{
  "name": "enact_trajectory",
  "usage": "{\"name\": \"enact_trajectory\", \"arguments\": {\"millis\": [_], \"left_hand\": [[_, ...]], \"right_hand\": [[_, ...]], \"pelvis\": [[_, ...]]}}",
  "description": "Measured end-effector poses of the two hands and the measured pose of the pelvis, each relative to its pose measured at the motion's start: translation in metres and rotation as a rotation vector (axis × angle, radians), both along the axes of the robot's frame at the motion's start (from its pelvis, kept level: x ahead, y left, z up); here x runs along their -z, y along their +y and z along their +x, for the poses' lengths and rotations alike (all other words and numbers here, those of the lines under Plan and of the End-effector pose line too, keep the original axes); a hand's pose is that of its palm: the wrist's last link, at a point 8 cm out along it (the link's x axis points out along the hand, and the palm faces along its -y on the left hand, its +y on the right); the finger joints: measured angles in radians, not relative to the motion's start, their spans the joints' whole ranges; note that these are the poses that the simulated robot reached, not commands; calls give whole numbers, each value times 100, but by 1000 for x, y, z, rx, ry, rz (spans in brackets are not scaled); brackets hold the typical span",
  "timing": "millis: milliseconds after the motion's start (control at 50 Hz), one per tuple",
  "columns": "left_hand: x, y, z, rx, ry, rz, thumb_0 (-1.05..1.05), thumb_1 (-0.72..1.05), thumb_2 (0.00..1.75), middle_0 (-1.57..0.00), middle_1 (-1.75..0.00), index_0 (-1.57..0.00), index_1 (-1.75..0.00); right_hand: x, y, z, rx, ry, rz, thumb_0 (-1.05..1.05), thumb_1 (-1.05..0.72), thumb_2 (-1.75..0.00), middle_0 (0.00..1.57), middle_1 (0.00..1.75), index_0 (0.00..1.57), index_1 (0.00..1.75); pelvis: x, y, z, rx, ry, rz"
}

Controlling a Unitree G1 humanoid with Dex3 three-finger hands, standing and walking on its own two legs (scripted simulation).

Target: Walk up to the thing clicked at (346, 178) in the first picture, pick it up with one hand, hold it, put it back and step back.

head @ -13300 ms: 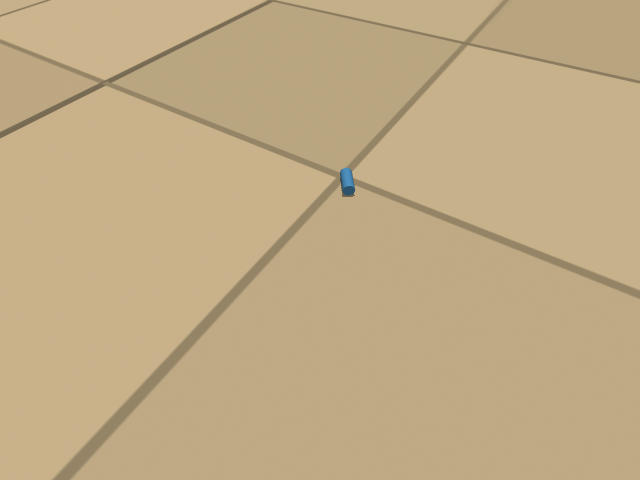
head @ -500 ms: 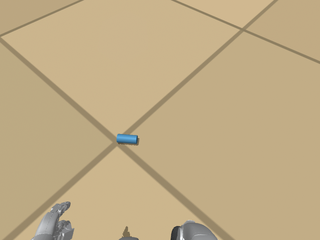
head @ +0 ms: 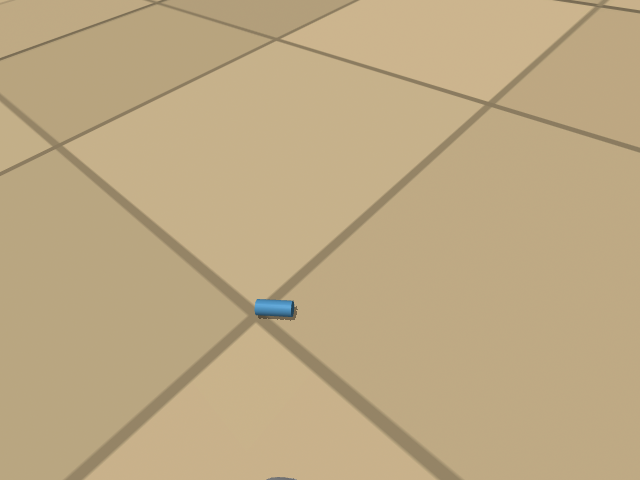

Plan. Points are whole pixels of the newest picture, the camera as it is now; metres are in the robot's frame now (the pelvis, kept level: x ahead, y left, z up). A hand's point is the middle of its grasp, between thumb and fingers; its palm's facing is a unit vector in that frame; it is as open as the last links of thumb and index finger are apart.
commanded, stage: walk up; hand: left
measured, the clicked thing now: (274, 307) +0.80 +0.30 -0.74
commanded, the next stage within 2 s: stand in 1.08 s
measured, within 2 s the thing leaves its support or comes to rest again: neither
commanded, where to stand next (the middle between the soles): +0.42 +0.06 m, yaw -1 degrees
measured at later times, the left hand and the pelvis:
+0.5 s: hand out of the picture +0.11 +0.31 -0.14, palm faces -0.03 -0.91 -0.41, open 7.4 cm; pelvis +0.03 +0.04 +0.00, yaw -2 degrees
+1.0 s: hand (124, 473) +0.16 +0.32 -0.14, palm faces +0.00 -0.94 -0.33, open 7.4 cm; pelvis +0.04 +0.07 +0.01, yaw -1 degrees
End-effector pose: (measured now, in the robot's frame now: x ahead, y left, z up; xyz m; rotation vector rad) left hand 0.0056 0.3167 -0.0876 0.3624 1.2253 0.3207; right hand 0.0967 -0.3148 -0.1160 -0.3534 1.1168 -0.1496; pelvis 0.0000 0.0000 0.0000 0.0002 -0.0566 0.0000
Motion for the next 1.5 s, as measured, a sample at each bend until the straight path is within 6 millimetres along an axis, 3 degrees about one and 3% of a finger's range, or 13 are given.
{"name": "enact_trajectory", "arguments": {"millis": [120,240,380,560,680,780,920,1180,1320,1500], "left_hand": [[4,34,1,0,8,19,1,90,89,-21,-30,-20,-30],[14,56,27,29,24,6,1,90,90,-21,-30,-20,-30],[12,51,75,101,-36,-11,1,91,90,-20,-30,-20,-30],[11,30,117,131,-90,-53,1,90,89,-21,-30,-20,-30],[14,33,153,127,-153,-96,1,90,89,-21,-30,-20,-30],[16,42,169,125,-179,-109,1,90,89,-21,-30,-20,-30],[15,50,159,107,-144,-111,1,91,90,-20,-30,-20,-30],[15,46,96,52,4,-106,1,91,90,-20,-30,-20,-30],[14,39,81,56,40,-106,1,91,90,-20,-30,-20,-30],[15,34,87,82,28,-108,1,91,90,-21,-30,-20,-30]], "right_hand": [[4,21,-7,-6,61,-8,1,-90,-90,20,30,20,30],[-4,50,-15,32,35,10,1,-90,-90,20,30,20,30],[-2,54,-23,82,50,22,0,-90,-90,21,30,21,30],[8,62,-3,111,55,39,1,-90,-90,20,30,20,30],[2,76,2,103,68,21,0,-90,-90,20,30,20,30],[-8,83,9,100,56,-2,0,-90,-90,21,30,20,30],[-17,85,22,81,29,-13,0,-90,-90,21,30,21,30],[-14,88,35,52,17,34,0,-90,-90,21,30,20,30],[-12,84,24,61,46,46,0,-90,-90,21,30,20,30],[-11,75,-2,88,101,33,0,-90,-90,21,30,20,30]], "pelvis": [[5,22,0,-23,15,-3],[3,41,5,6,7,9],[2,42,19,30,11,9],[1,48,37,31,12,4],[-1,60,44,26,14,4],[-3,66,44,28,12,0],[-8,69,40,31,9,-2],[-15,63,35,21,3,-2],[-17,59,31,22,2,0],[-18,56,29,25,9,-1]]}}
